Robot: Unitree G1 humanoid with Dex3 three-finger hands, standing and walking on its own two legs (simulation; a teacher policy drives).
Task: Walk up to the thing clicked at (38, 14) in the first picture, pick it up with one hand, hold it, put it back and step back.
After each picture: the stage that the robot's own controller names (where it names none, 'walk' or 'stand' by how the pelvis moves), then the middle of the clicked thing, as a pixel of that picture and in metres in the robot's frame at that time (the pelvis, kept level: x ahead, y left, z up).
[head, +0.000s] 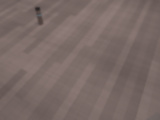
stand; (39, 16) +1.95 +0.64 -0.66
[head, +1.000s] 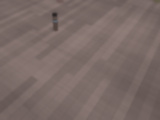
walk; (55, 22) +1.86 +0.33 -0.64
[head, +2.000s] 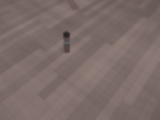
walk; (66, 42) +1.28 +0.16 -0.65
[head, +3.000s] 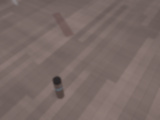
walk; (58, 88) +0.76 +0.22 -0.63
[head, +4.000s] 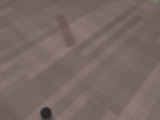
walk; (48, 119) +0.44 +0.25 -0.61
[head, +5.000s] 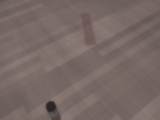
stand; (53, 112) +0.48 +0.29 -0.62
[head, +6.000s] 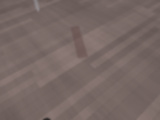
stand; out of the picture +0.43 +0.28 -0.65
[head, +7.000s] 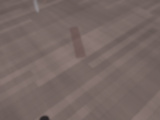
stand; out of the picture +0.46 +0.30 -0.66
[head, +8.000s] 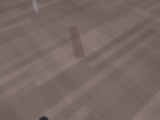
stand; out of the picture +0.45 +0.30 -0.66
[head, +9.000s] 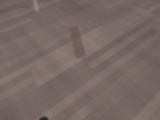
stand; out of the picture +0.45 +0.30 -0.66
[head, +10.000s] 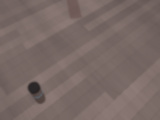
go down; (37, 93) +0.48 +0.29 -0.54
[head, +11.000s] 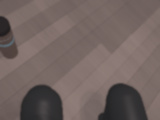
go down; (5, 41) +0.51 +0.32 -0.23
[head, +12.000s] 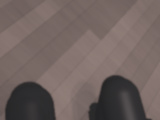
close in; out of the picture +0.50 +0.34 -0.21
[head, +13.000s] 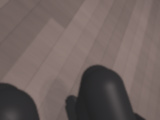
close in; out of the picture +0.48 +0.37 -0.16
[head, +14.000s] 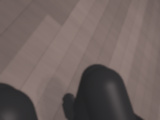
lift; out of the picture +0.47 +0.38 -0.16
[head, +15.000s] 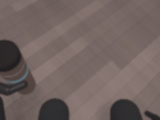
lift; (17, 73) +0.35 +0.24 -0.02
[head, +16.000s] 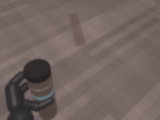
hold; (43, 93) +0.32 +0.16 +0.02
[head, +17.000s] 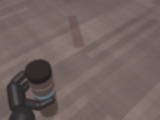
hold; (44, 92) +0.33 +0.15 +0.02
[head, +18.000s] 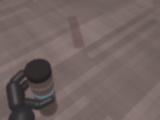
hold; (44, 91) +0.33 +0.16 +0.03
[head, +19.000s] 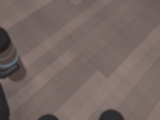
crouch; (8, 59) +0.43 +0.24 -0.04
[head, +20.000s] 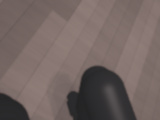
lower; out of the picture +0.49 +0.34 -0.15
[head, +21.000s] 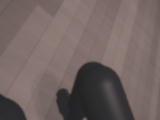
lower; out of the picture +0.48 +0.35 -0.17
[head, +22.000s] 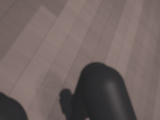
lower; out of the picture +0.47 +0.36 -0.17
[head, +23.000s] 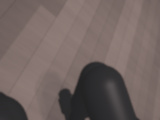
lower; out of the picture +0.47 +0.36 -0.17
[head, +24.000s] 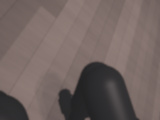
rest; out of the picture +0.47 +0.36 -0.17
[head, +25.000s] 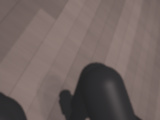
open; out of the picture +0.47 +0.36 -0.17
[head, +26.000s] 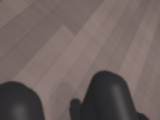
stand; out of the picture +0.47 +0.33 -0.20
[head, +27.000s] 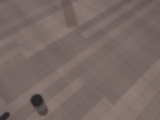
stand; (40, 105) +0.45 +0.27 -0.54
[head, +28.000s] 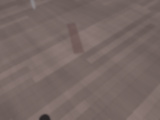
stand; out of the picture +0.46 +0.27 -0.60
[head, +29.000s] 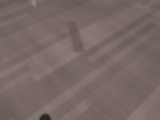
stand; out of the picture +0.45 +0.27 -0.60
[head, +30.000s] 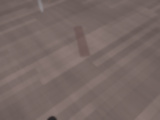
stand; out of the picture +0.45 +0.26 -0.65
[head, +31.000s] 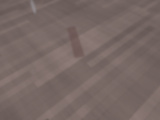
stand; out of the picture +0.43 +0.28 -0.66
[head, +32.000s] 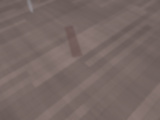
stand; out of the picture +0.42 +0.29 -0.66
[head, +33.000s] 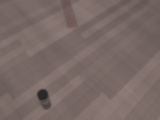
walk; (44, 100) +0.49 +0.24 -0.64
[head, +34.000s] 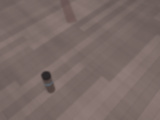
walk; (48, 82) +0.66 +0.31 -0.62
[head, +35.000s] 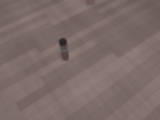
walk; (64, 50) +0.97 +0.23 -0.62
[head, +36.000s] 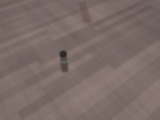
stand; (64, 62) +1.05 +0.24 -0.64
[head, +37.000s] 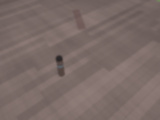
stand; (60, 66) +1.09 +0.26 -0.66
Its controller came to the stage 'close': yes
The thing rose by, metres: 0.67
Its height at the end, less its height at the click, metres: +0.00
